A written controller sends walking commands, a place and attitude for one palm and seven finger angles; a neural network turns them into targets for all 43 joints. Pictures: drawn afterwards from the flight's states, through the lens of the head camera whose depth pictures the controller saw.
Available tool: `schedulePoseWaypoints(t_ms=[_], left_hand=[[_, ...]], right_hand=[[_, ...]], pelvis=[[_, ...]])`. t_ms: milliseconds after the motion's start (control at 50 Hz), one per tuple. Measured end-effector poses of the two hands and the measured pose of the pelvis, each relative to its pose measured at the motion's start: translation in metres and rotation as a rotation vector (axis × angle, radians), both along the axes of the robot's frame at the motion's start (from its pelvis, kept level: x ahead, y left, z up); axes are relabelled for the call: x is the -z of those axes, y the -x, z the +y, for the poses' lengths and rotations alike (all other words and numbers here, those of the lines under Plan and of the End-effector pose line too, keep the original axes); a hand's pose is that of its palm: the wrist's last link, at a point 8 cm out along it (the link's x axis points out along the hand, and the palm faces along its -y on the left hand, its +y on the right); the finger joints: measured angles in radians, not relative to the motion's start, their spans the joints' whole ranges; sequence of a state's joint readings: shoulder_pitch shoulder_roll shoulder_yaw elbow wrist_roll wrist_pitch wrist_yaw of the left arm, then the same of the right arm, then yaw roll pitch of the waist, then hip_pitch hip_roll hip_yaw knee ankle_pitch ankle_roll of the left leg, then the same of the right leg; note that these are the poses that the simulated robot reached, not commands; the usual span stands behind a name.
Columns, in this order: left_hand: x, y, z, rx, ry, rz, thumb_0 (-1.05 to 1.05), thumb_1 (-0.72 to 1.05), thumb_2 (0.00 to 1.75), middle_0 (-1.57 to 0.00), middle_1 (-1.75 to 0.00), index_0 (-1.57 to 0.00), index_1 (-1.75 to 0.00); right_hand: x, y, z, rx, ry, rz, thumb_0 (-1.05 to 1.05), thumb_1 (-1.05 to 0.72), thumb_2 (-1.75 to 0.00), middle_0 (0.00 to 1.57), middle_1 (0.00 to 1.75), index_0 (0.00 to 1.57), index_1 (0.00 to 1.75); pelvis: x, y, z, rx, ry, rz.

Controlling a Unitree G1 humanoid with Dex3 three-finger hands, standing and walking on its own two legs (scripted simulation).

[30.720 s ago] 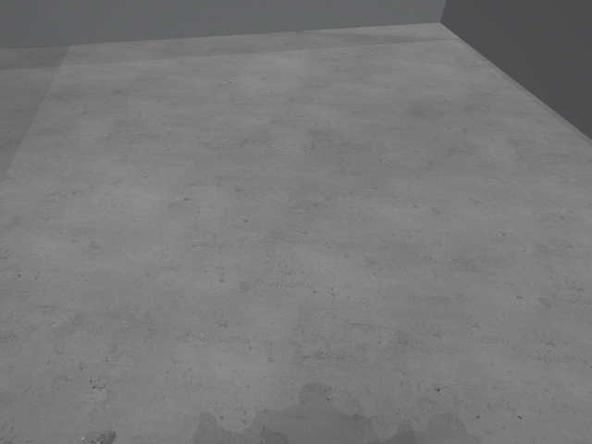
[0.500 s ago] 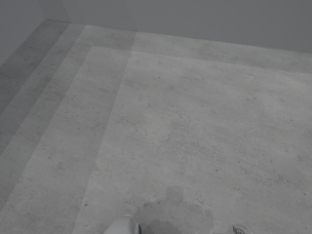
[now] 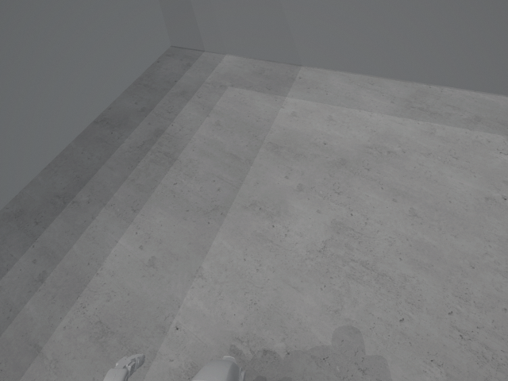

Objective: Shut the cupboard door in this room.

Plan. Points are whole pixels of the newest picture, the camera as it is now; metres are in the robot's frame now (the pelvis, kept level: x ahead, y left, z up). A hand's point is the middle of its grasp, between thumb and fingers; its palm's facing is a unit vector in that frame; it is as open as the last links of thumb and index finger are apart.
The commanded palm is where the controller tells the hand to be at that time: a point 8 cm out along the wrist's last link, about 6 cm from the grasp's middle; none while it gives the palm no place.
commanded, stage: walk to a spot facing it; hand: left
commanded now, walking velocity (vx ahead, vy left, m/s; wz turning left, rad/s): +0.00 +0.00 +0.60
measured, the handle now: out of the picture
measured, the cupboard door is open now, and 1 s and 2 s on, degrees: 71 71 71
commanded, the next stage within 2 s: none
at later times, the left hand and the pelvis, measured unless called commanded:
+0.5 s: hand out of the picture -0.04 +0.26 -0.17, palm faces +0.36 -0.89 -0.29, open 7.4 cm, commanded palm none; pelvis +0.00 +0.03 +0.00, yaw +19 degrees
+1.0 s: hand out of the picture -0.01 +0.18 -0.13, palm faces +0.56 -0.77 -0.29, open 7.4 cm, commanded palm none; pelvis +0.03 -0.03 +0.01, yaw +37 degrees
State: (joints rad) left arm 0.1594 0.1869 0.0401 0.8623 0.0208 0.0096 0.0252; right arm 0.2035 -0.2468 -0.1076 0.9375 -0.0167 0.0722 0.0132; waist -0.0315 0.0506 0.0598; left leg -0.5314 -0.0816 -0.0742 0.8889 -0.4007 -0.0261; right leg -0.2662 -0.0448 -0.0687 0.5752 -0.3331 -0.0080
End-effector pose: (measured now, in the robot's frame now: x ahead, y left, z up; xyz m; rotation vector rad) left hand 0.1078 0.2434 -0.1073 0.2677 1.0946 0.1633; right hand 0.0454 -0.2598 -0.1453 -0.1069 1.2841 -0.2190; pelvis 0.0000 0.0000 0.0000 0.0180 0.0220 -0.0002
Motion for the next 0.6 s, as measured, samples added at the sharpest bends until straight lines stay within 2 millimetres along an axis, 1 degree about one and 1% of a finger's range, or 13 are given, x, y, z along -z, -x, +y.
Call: schedulePoseWaypoints(t_ms=[60,100,160,200,240,280,320,360,400,440,480,540,600], left_hand=[[-0.003,0.024,-0.006,-0.050,0.002,0.042,0.00,0.90,0.90,-0.20,-0.30,-0.20,-0.30],[-0.002,0.039,-0.009,-0.084,0.009,0.066,0.00,0.90,0.90,-0.20,-0.30,-0.20,-0.30],[0.001,0.062,-0.011,-0.140,0.023,0.102,0.00,0.90,0.90,-0.20,-0.30,-0.20,-0.30],[0.004,0.079,-0.010,-0.180,0.033,0.128,0.00,0.90,0.90,-0.20,-0.30,-0.20,-0.30],[0.009,0.098,-0.006,-0.222,0.042,0.157,0.00,0.90,0.90,-0.20,-0.30,-0.20,-0.30],[0.014,0.117,0.000,-0.267,0.051,0.187,0.00,0.90,0.90,-0.20,-0.30,-0.20,-0.30],[0.022,0.137,0.009,-0.314,0.060,0.216,0.00,0.90,0.90,-0.20,-0.30,-0.20,-0.30],[0.033,0.156,0.021,-0.359,0.069,0.240,0.00,0.90,0.90,-0.20,-0.30,-0.20,-0.30],[0.040,0.170,0.033,-0.395,0.070,0.268,0.00,0.90,0.90,-0.20,-0.30,-0.20,-0.30],[0.040,0.176,0.042,-0.426,0.062,0.281,0.01,0.90,0.90,-0.20,-0.30,-0.20,-0.30],[0.035,0.173,0.050,-0.450,0.057,0.260,0.01,0.91,0.90,-0.20,-0.30,-0.20,-0.30],[0.026,0.161,0.057,-0.467,0.048,0.192,0.01,0.91,0.90,-0.20,-0.30,-0.20,-0.30],[0.018,0.146,0.060,-0.473,0.034,0.126,0.01,0.91,0.90,-0.20,-0.30,-0.20,-0.30]], right_hand=[[-0.004,-0.011,-0.011,-0.043,0.005,0.007,0.01,-0.91,-0.90,0.20,0.30,0.20,0.30],[-0.007,-0.020,-0.015,-0.076,0.008,0.014,0.01,-0.91,-0.90,0.20,0.30,0.20,0.30],[-0.009,-0.037,-0.014,-0.134,0.015,0.027,0.01,-0.91,-0.90,0.19,0.30,0.20,0.30],[-0.009,-0.052,-0.009,-0.180,0.019,0.029,0.01,-0.91,-0.90,0.19,0.30,0.20,0.30],[-0.010,-0.070,-0.001,-0.229,0.025,0.020,0.01,-0.91,-0.90,0.19,0.30,0.20,0.30],[-0.012,-0.091,0.012,-0.283,0.032,-0.003,0.01,-0.91,-0.90,0.19,0.30,0.20,0.30],[-0.014,-0.113,0.029,-0.338,0.042,-0.037,0.01,-0.91,-0.90,0.19,0.30,0.20,0.30],[-0.016,-0.135,0.047,-0.392,0.056,-0.090,0.01,-0.91,-0.90,0.19,0.30,0.20,0.30],[-0.020,-0.152,0.063,-0.432,0.061,-0.141,0.01,-0.91,-0.90,0.19,0.30,0.20,0.30],[-0.028,-0.161,0.075,-0.460,0.062,-0.173,0.01,-0.91,-0.90,0.20,0.30,0.20,0.30],[-0.034,-0.164,0.083,-0.482,0.066,-0.182,0.01,-0.91,-0.90,0.20,0.30,0.20,0.30],[-0.036,-0.165,0.090,-0.511,0.059,-0.173,0.01,-0.91,-0.90,0.20,0.30,0.21,0.30],[-0.034,-0.164,0.092,-0.528,0.041,-0.158,0.01,-0.91,-0.90,0.20,0.30,0.21,0.30]], pelvis=[[-0.005,-0.002,-0.006,-0.042,-0.016,-0.010],[-0.007,-0.003,-0.009,-0.070,-0.025,-0.013],[-0.008,-0.005,-0.011,-0.113,-0.034,-0.013],[-0.008,-0.005,-0.010,-0.141,-0.035,-0.012],[-0.007,-0.005,-0.006,-0.167,-0.032,-0.009],[-0.005,-0.005,-0.001,-0.194,-0.026,-0.007],[-0.001,-0.005,0.006,-0.221,-0.017,-0.005],[0.007,-0.005,0.016,-0.249,-0.004,-0.002],[0.011,-0.003,0.020,-0.269,-0.014,-0.007],[0.008,-0.003,0.023,-0.289,-0.005,-0.013],[0.003,-0.003,0.025,-0.314,0.007,-0.017],[-0.003,-0.003,0.025,-0.347,0.014,-0.019],[-0.005,-0.005,0.023,-0.378,0.012,-0.019]])
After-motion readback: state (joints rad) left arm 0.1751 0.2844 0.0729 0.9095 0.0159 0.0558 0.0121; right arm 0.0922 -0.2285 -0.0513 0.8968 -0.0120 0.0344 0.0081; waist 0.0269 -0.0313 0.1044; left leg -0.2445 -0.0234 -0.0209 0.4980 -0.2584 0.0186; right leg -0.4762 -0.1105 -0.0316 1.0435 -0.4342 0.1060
